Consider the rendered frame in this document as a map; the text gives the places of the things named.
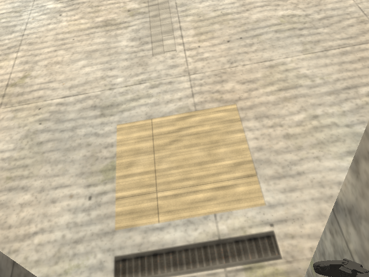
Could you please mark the robot right hand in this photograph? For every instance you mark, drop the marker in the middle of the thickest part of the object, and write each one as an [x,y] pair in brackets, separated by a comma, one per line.
[340,268]

